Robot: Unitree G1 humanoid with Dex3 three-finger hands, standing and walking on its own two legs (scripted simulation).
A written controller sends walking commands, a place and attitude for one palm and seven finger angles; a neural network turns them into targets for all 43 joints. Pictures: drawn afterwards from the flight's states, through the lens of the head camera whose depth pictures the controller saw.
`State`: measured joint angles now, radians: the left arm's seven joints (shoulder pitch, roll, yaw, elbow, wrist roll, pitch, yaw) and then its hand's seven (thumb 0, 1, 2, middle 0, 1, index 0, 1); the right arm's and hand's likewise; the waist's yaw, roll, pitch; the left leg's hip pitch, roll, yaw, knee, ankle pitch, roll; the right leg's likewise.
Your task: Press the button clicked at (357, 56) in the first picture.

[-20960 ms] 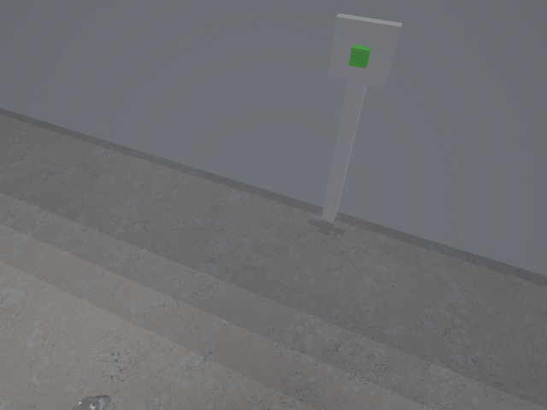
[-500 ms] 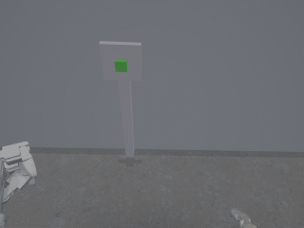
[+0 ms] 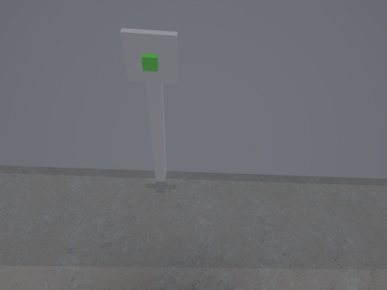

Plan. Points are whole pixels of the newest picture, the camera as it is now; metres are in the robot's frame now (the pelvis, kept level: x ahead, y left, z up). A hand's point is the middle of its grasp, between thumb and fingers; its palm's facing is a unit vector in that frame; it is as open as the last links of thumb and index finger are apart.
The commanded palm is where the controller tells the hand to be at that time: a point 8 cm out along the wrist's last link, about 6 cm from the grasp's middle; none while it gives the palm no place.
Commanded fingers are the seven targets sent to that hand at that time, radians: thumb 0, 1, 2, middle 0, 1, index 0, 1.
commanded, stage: let the arm hang, fingers relaxed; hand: left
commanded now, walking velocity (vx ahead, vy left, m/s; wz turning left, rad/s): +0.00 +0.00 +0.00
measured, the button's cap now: (150, 61) +0.79 +0.19 +0.06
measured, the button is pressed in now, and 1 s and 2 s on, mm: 0 0 0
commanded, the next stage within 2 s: stand and wait in 0.78 s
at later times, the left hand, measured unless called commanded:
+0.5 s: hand out of the picture -0.01 +0.15 -0.17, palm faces +0.04 -0.98 -0.17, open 7.1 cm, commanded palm none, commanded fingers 0.00 0.90 0.90 -0.20 -0.30 -0.20 -0.30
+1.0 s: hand out of the picture +0.00 +0.15 -0.17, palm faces +0.04 -0.98 -0.17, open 7.4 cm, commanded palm none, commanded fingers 0.00 0.90 0.90 -0.20 -0.30 -0.20 -0.30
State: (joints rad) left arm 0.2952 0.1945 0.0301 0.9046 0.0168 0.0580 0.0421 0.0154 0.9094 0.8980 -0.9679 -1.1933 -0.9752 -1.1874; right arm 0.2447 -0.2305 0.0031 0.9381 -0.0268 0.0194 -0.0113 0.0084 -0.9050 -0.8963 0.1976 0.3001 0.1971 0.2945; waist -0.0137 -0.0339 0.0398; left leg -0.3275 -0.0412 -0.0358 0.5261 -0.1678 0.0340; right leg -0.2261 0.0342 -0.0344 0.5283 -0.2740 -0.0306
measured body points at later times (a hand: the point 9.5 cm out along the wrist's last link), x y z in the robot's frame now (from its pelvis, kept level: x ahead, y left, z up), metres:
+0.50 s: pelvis +0.01 -0.01 +0.01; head +0.01 -0.01 +0.46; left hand -0.01 +0.20 -0.15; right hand -0.01 -0.20 -0.16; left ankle +0.07 +0.09 -0.73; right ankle +0.01 -0.10 -0.73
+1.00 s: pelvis +0.03 -0.01 +0.01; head +0.05 -0.01 +0.46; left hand +0.00 +0.20 -0.15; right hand +0.00 -0.22 -0.16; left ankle +0.07 +0.09 -0.73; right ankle +0.01 -0.10 -0.73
